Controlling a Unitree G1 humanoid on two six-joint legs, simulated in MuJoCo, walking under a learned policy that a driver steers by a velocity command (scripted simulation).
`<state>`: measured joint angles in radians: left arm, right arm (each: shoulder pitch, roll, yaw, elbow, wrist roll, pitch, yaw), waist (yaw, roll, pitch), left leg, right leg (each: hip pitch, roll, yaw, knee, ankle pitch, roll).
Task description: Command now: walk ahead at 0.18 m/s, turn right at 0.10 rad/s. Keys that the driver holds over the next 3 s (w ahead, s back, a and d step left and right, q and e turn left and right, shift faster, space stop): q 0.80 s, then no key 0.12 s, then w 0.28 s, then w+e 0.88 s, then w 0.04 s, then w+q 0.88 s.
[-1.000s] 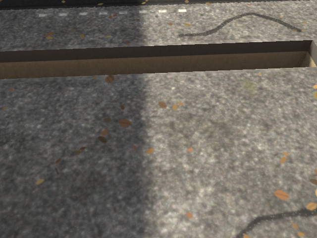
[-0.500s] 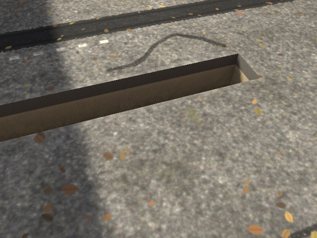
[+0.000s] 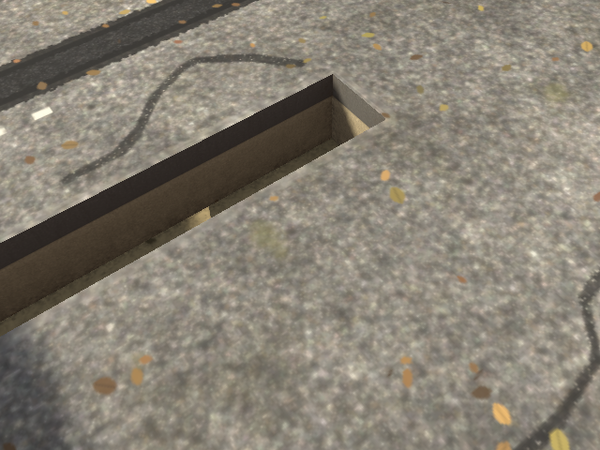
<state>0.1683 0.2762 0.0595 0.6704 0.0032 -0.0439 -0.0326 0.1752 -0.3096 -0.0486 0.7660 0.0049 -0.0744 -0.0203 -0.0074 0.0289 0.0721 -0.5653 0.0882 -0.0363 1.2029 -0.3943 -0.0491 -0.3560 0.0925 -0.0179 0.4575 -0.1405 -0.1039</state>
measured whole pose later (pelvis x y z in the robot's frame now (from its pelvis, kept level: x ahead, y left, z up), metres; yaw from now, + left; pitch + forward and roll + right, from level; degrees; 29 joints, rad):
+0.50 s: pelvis +0.10 +0.06 +0.00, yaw +12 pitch +4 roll -1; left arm 0.12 0.30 0.07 0.76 0.01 0.01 0.02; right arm 0.18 -0.30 -0.07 0.67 0.00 -0.01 0.01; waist -0.01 -0.02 0.04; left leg -0.35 -0.03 0.00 0.54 -0.25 0.06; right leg -0.43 0.02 -0.01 1.04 -0.54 0.02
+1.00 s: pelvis +0.14 +0.03 +0.00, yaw +28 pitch +2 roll +0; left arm 0.18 0.26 0.07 0.75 0.01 -0.02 0.01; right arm 0.17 -0.32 -0.07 0.61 0.00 0.03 -0.03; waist 0.01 0.05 0.00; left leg -0.44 -0.11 -0.17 0.93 -0.49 -0.03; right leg -0.27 0.02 0.05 0.49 -0.25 -0.03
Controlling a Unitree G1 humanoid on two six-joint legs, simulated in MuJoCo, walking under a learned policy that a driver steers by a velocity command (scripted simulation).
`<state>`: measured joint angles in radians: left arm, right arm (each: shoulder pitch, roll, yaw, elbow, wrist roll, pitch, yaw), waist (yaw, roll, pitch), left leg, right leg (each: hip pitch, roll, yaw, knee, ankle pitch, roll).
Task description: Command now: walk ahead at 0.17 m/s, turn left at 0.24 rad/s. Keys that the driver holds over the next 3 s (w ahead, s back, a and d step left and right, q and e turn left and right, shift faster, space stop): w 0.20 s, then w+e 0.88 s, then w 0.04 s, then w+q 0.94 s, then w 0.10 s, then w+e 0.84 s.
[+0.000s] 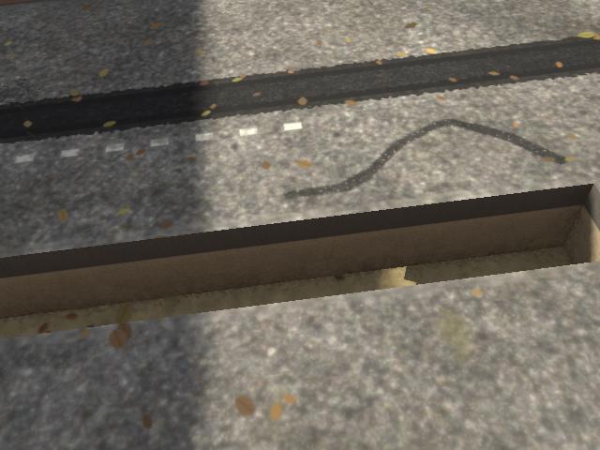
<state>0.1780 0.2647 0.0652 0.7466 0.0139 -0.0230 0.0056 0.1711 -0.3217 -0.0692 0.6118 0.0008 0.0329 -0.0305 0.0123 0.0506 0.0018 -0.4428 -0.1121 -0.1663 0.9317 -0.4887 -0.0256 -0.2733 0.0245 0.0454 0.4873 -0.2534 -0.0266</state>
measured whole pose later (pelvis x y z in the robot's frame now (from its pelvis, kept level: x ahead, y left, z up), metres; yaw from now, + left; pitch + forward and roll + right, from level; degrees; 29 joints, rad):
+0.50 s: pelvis +0.12 +0.04 +0.01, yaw -5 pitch +1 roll +1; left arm 0.28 0.30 0.07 0.78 -0.03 -0.04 -0.02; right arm 0.37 -0.23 -0.06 0.73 -0.01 -0.10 0.00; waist -0.02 -0.06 -0.01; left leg -0.07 -0.01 0.09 0.31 -0.27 0.03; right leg -0.62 -0.04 0.09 1.08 -0.21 -0.01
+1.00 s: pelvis +0.36 -0.06 +0.00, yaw -23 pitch +1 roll +0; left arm 0.30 0.28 0.05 0.69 -0.01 -0.04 -0.02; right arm 0.16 -0.32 -0.05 0.65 -0.01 -0.09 -0.01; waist 0.03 0.03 0.06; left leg -0.63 0.11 -0.08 1.09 -0.27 -0.04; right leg -0.25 0.13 0.06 0.40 -0.16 -0.12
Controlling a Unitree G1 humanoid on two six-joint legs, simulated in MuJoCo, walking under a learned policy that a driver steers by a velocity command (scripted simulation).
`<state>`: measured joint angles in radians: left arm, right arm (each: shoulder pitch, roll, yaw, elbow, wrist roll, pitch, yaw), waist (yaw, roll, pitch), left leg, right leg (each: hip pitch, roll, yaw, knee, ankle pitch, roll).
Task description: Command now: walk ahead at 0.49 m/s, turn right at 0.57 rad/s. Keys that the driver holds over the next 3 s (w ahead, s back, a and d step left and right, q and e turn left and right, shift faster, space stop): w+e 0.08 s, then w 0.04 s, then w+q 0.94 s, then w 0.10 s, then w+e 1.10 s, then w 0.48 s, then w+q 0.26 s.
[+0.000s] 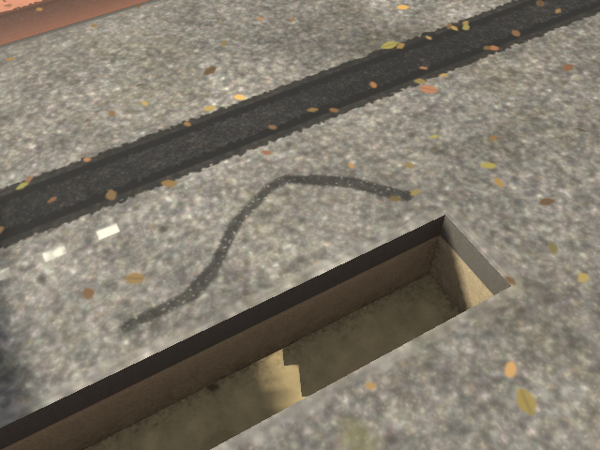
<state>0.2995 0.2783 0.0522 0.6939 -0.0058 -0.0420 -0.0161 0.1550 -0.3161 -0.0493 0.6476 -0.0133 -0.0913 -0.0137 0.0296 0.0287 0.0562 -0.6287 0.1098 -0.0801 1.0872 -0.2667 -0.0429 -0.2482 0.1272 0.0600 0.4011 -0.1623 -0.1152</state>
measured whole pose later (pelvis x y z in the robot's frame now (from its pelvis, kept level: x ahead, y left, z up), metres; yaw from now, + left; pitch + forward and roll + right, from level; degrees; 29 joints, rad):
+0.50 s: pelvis +0.27 +0.06 +0.00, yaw +1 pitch +1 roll +0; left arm 0.18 0.31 0.04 0.66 0.01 -0.07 0.00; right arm 0.39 -0.26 -0.04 0.72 0.01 -0.07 0.02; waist -0.05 -0.03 0.04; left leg -0.22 -0.11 -0.09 0.37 -0.15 0.08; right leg -0.59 -0.04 0.07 1.00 -0.25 0.01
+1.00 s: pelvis +0.52 +0.03 +0.00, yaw +18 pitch +2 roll -2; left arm 0.35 0.26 0.07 0.76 -0.01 -0.12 -0.02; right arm 0.25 -0.33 -0.09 0.71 0.02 0.00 0.00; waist 0.03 0.06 -0.01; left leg -0.66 0.06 -0.09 1.14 -0.27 0.02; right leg -0.12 0.03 -0.08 0.38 -0.29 -0.03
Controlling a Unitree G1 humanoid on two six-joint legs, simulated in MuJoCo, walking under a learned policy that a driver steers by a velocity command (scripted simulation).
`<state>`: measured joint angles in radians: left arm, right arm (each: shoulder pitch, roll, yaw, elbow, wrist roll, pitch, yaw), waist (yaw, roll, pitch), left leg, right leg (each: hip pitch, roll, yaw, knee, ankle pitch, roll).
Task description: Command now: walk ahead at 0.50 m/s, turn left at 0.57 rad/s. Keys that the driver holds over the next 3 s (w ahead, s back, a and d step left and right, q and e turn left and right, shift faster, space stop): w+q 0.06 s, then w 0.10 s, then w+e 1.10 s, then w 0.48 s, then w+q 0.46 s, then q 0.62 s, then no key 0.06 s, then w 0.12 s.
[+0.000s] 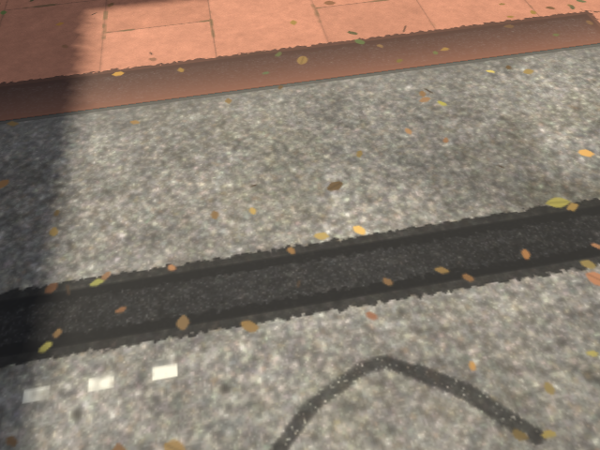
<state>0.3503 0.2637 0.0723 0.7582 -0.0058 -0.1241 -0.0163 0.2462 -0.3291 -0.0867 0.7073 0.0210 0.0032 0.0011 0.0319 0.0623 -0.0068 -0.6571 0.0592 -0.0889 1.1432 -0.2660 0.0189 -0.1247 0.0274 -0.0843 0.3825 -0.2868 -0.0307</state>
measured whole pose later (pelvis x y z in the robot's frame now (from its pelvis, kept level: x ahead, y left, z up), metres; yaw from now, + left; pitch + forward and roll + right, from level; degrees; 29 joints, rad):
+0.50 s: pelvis +0.34 +0.12 -0.01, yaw +1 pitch +2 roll +3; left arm 0.30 0.29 0.06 0.82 -0.06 -0.07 -0.01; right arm 0.17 -0.22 -0.04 0.79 -0.03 -0.11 0.04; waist 0.01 -0.07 0.07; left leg -0.41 -0.03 0.11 0.47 -0.10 0.05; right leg -0.45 -0.12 0.10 1.23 -0.38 -0.05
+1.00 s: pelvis +0.64 +0.07 -0.02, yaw -16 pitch +0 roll +1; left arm 0.22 0.32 0.08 0.72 -0.03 -0.06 -0.05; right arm 0.17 -0.31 -0.04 0.81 0.03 -0.08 0.01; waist 0.02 0.01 0.07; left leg -0.20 0.03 0.03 1.15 -0.49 0.00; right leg -0.44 0.05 -0.06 0.63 -0.20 -0.12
